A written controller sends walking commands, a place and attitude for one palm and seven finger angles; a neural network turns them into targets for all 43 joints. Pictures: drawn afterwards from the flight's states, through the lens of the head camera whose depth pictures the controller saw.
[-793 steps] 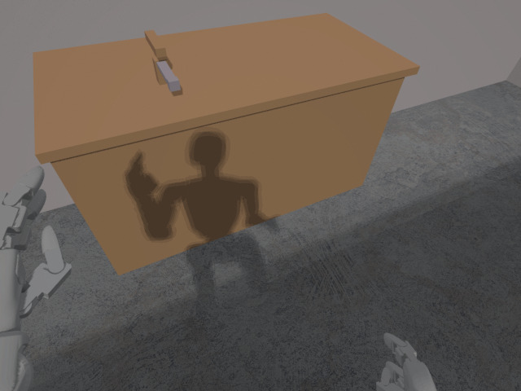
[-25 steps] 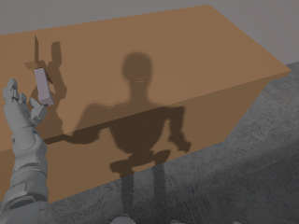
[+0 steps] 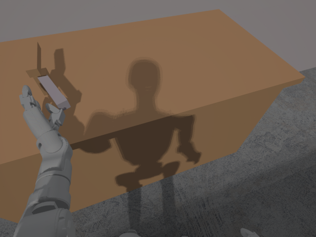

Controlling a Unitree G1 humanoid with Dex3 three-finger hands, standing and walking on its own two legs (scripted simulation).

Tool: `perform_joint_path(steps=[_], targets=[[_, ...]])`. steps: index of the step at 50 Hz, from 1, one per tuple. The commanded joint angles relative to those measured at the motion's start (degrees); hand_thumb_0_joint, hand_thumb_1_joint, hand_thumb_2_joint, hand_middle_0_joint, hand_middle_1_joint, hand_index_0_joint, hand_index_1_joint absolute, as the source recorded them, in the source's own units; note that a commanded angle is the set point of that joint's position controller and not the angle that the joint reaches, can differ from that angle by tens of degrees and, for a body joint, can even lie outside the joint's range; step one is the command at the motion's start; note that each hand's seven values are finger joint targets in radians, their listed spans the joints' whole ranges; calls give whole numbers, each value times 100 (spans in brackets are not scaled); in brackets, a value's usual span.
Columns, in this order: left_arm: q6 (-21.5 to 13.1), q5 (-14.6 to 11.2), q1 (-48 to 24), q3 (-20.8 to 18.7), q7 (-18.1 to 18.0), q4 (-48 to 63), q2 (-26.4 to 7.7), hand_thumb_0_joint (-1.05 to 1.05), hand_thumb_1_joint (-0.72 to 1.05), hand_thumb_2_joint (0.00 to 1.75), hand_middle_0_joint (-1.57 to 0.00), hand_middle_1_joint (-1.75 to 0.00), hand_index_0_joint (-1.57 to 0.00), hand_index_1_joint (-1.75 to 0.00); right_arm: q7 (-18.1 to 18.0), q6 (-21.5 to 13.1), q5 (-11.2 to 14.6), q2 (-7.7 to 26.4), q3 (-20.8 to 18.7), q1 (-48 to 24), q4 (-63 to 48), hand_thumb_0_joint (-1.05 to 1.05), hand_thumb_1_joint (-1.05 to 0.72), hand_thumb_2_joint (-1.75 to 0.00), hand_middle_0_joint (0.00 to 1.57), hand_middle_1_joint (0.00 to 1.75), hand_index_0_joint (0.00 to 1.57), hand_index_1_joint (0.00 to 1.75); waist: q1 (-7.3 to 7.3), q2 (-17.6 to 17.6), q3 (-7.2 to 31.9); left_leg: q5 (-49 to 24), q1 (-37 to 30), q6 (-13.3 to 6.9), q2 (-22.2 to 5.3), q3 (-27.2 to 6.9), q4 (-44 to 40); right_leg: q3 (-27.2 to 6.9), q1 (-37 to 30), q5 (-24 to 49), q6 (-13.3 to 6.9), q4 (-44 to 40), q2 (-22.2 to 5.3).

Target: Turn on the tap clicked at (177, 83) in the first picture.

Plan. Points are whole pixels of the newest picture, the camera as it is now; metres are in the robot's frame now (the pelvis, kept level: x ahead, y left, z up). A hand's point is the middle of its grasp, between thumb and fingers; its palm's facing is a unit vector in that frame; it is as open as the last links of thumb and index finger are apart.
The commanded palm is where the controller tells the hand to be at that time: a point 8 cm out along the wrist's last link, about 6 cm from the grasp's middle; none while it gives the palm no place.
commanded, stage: push the lever round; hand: left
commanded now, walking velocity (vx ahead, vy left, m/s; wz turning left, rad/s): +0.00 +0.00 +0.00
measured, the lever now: (62, 103) +0.44 +0.27 +0.09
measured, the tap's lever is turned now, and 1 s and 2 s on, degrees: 20 45 75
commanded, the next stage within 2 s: lift the hand up off the lever in 2.00 s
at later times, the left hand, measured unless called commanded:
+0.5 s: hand (78, 105) +0.43 +0.23 +0.08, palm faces +0.74 -0.67 -0.06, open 7.6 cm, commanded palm +0.38 +0.24 +0.08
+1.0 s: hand (88, 97) +0.46 +0.21 +0.08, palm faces +0.80 -0.60 -0.08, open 7.6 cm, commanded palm +0.41 +0.22 +0.08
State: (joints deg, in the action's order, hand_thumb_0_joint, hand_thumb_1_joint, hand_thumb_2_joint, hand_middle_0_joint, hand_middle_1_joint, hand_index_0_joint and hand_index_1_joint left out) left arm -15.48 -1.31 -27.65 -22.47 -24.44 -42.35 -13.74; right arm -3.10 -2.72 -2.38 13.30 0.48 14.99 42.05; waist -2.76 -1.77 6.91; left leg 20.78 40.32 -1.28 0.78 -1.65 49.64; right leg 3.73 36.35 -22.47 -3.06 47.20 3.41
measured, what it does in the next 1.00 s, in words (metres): stands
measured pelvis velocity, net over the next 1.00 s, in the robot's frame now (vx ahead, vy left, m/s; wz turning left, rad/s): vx -0.01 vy -0.01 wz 0.00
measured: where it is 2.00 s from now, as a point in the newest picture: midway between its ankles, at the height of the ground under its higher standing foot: outside the picture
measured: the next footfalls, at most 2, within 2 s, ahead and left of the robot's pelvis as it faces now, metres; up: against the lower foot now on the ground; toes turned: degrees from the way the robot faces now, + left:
none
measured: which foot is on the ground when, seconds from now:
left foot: down 0.00-1.00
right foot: down 0.00-1.00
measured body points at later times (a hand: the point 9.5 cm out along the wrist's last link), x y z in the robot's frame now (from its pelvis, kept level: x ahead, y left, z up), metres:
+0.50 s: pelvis +0.00 +0.00 +0.00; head +0.04 +0.00 +0.44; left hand +0.39 +0.26 +0.09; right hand +0.08 -0.25 -0.13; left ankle +0.03 +0.10 -0.70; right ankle +0.01 -0.09 -0.70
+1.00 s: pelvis -0.01 -0.01 -0.01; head +0.05 -0.01 +0.44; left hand +0.42 +0.23 +0.09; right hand +0.04 -0.26 -0.14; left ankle +0.03 +0.10 -0.70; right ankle +0.01 -0.09 -0.70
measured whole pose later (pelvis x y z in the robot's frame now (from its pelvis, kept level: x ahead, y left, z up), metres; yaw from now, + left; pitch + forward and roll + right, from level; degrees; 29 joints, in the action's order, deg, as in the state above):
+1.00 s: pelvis -0.01 -0.01 -0.01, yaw +0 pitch +15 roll -1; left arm -13.8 8.1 -45.5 -25.7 -48.0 -58.5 -9.4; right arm 0.6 0.6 -6.7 12.2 -1.6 16.7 45.4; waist -6.4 -2.1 9.0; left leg 20.7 45.8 -0.6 0.6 -2.2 51.7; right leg 4.4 42.1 -22.8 -3.8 49.8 3.6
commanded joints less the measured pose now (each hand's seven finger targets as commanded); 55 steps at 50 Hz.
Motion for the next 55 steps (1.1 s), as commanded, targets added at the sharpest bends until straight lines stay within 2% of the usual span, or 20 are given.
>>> perform_joint_path(steps=[1, 6, 8, 12, 13, 14, 17, 19, 21, 24, 26, 29, 36, 37, 39, 41, 42, 45, 47, 55], targets=[[-411, 210, -2418, 194, -241, 1264, -962, 0, 90, 90, -15, -15, -15, -15, -52, -170, -7, 799, -290, 108, -522, 0, -90, -90, 20, 30, 20, 30, -122, -204, 1713, -962, -1238, 7, -59, -265, -623, -338, -559, 1305, 138, -655, -153], [-383, 337, -2418, 343, -563, 1400, -650, 0, 90, 90, -15, -15, -15, -15, -2, -159, -50, 781, -343, 116, -512, 0, -90, -90, 20, 30, 20, 30, -88, -267, 1974, -1240, -1431, 65, -65, -286, -587, -288, -552, 1405, 116, -579, -136], [-334, 410, -2528, 438, -695, 1239, -528, 0, 90, 90, -15, -15, -15, -15, 4, -133, -56, 774, -344, 90, -465, 0, -90, -90, 20, 30, 20, 30, -168, -191, 1764, -1206, -1364, 59, -79, -298, -586, -281, -435, 1353, 122, -597, -136], [-265, 546, -2750, 203, -970, 1093, -734, 0, 90, 90, -15, -15, -15, -15, 2, -81, -113, 791, -362, 99, -433, 0, -90, -90, 20, 30, 20, 30, -125, -171, 1841, -1090, -1231, 55, -60, -294, -581, -301, -485, 1260, 115, -597, -146], [-259, 578, -2836, 269, -1025, 1090, -645, 0, 90, 90, -15, -15, -15, -15, 10, -58, -114, 755, -361, 97, -426, 0, -90, -90, 20, 30, 20, 30, -156, -282, 1849, -1119, -1267, 60, -62, -272, -576, -310, -452, 1283, 117, -594, -160], [-249, 585, -2892, 370, -1075, 1011, -483, 0, 90, 90, -15, -15, -15, -15, 22, -58, -132, 746, -361, 108, -416, 0, -90, -90, 20, 30, 20, 30, -198, -75, 1835, -1051, -1217, 41, -56, -265, -569, -289, -457, 1247, 133, -604, -154], [-240, 692, -2994, 323, -1255, 887, -469, 0, 90, 90, -15, -15, -15, -15, 42, -34, -168, 742, -378, 113, -392, 0, -90, -90, 20, 30, 20, 30, -184, -253, 1883, -1038, -1237, 61, -64, -287, -561, -280, -371, 1170, 111, -577, -152], [-252, 694, -3034, 189, -1368, 765, -545, 0, 90, 90, -15, -15, -15, -15, 67, -17, -187, 738, -394, 162, -373, 0, -90, -90, 20, 30, 20, 30, -168, -92, 1947, -1081, -1184, 59, -61, -274, -540, -277, -438, 1211, 119, -566, -149], [-255, 728, -3150, 385, -1426, 744, -323, 0, 90, 90, -15, -15, -15, -15, 90, 2, -203, 710, -395, 143, -385, 0, -90, -90, 20, 30, 20, 30, -225, -92, 1969, -1077, -1143, 36, -53, -222, -501, -300, -449, 1256, 131, -576, -163], [-250, 792, -3332, 129, -1577, 499, -568, 0, 90, 90, -15, -15, -15, -15, 94, 35, -232, 721, -393, 190, -335, 0, -90, -90, 20, 30, 20, 30, -240, 34, 1895, -900, -930, 3, -46, -214, -499, -326, -472, 1146, 149, -592, -179], [-265, 819, -3429, 192, -1645, 522, -456, 0, 90, 90, -15, -15, -15, -15, 119, 49, -244, 698, -404, 180, -341, 0, -90, -90, 20, 30, 20, 30, -249, -113, 1955, -926, -969, -4, -29, -171, -470, -341, -474, 1181, 148, -607, -184], [-272, 860, -3413, 13, -1747, 457, -609, 0, 90, 90, -15, -15, -15, -15, 131, 100, -270, 701, -419, 260, -335, 0, -90, -90, 20, 30, 20, 30, -205, -61, 2106, -1083, -943, 0, -37, -166, -450, -338, -604, 1327, 142, -558, -185], [-275, 940, -3876, 226, -1976, 195, -276, 0, 90, 90, -15, -15, -15, -15, 209, 103, -316, 683, -442, 266, -235, 0, -90, -90, 20, 30, 20, 30, -377, -118, 2002, -875, -904, -13, -42, -177, -414, -312, -340, 1071, 154, -594, -181], [-254, 971, -3928, 100, -2019, 23, -427, 0, 90, 90, -15, -15, -15, -15, 202, 108, -328, 711, -446, 284, -189, 0, -90, -90, 20, 30, 20, 30, -388, -11, 1918, -784, -803, -23, -48, -190, -417, -312, -315, 994, 157, -606, -179], [-244, 1013, -4183, 164, -2073, -127, -368, 0, 90, 90, -15, -15, -15, -15, 218, 122, -345, 691, -440, 302, -176, 0, -90, -90, 20, 30, 20, 30, -459, -67, 1899, -682, -731, -41, -38, -160, -406, -339, -272, 924, 177, -631, -202], [-244, 1037, -4241, 21, -2146, -257, -492, 0, 90, 90, -15, -15, -15, -15, 233, 123, -370, 693, -443, 345, -161, 0, -90, -90, 20, 30, 20, 30, -425, -18, 2013, -683, -666, -52, -20, -144, -389, -357, -359, 942, 179, -637, -207], [-250, 1059, -4225, -198, -2196, -238, -722, 0, 90, 90, -15, -15, -15, -15, 231, 140, -385, 720, -447, 386, -153, 0, -90, -90, 20, 30, 20, 30, -341, -65, 2156, -775, -673, -42, -17, -162, -379, -351, -433, 1016, 164, -587, -201], [-191, 1140, -4389, 11, -2284, -429, -437, 0, 90, 90, -15, -15, -15, -15, 284, 179, -398, 669, -440, 425, -138, 0, -90, -90, 20, 30, 20, 30, -449, -169, 2061, -836, -698, -26, -43, -150, -356, -310, -274, 1032, 168, -566, -199], [-177, 1157, -4367, -88, -2371, -491, -474, 0, 90, 90, -15, -15, -15, -15, 310, 180, -420, 694, -451, 435, -126, 0, -90, -90, 20, 30, 20, 30, -416, -106, 2104, -869, -680, -28, -45, -167, -333, -299, -254, 1032, 160, -550, -179], [14, 1287, -4879, -93, -2617, -851, -465, 0, 90, 90, -15, -15, -15, -15, 381, 197, -451, 687, -450, 529, -51, 0, -90, -90, 20, 30, 20, 30, -581, -103, 2110, -766, -504, -52, -61, -136, -295, -315, -154, 937, 191, -593, -204]])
